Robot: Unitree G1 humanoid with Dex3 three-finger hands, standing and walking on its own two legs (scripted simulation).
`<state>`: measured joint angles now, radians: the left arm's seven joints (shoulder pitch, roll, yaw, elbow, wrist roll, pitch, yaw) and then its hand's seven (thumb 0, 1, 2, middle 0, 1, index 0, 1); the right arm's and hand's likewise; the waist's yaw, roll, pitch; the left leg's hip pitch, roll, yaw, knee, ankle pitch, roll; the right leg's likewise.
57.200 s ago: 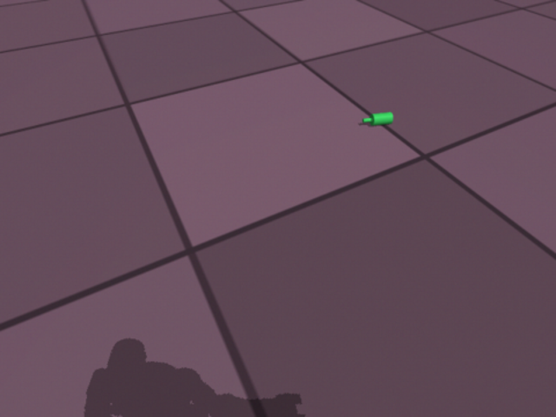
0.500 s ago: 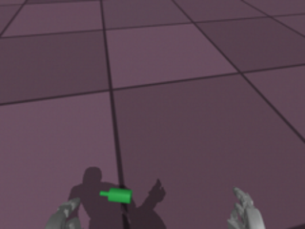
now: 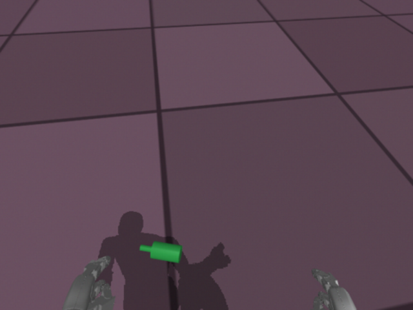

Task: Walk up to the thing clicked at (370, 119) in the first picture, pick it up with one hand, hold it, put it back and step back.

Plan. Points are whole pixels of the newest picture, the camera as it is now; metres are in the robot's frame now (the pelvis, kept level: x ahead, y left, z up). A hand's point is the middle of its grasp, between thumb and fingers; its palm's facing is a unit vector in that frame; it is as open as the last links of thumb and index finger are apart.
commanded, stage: stand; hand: left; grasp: from above
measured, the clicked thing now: (160, 250) +0.48 +0.22 -0.69
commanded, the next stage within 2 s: none
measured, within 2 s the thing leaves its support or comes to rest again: neither
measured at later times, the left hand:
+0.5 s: hand out of the picture +0.06 +0.24 -0.12, palm faces +0.05 -0.95 -0.30, open 7.3 cm
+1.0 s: hand out of the picture +0.03 +0.24 -0.11, palm faces +0.04 -0.94 -0.33, open 7.3 cm
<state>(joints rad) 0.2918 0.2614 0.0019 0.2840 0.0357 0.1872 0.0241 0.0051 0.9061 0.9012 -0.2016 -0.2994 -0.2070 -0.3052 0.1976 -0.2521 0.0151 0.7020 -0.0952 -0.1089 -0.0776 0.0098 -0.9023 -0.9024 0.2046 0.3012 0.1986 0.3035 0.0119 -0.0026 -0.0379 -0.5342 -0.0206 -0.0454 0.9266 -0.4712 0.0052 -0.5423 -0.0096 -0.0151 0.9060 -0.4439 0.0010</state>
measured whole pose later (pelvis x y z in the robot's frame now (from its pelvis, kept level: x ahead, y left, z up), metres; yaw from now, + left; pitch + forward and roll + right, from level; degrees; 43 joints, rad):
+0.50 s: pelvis +0.00 +0.02 +0.05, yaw +0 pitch -4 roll +0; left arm 0.20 0.27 0.04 1.02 0.03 0.02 0.03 0.00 0.91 0.90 -0.20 -0.30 -0.21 -0.30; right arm 0.19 -0.27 -0.04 1.04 -0.04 -0.01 -0.02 0.01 -0.90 -0.90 0.20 0.30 0.20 0.30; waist 0.02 0.00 0.06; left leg -0.16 -0.04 -0.04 0.49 -0.26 0.03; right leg -0.17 -0.04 -0.01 0.47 -0.24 0.03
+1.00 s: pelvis -0.01 +0.00 +0.06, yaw +1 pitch -5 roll +0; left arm 0.17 0.29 0.03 1.15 0.03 0.00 0.02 0.00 0.91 0.90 -0.20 -0.30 -0.21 -0.30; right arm 0.15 -0.30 -0.04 1.12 -0.03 0.00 -0.01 0.01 -0.90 -0.90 0.20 0.30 0.20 0.30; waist 0.02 0.02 0.07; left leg -0.09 -0.03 -0.05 0.35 -0.18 0.01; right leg -0.11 -0.03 -0.02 0.36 -0.17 0.02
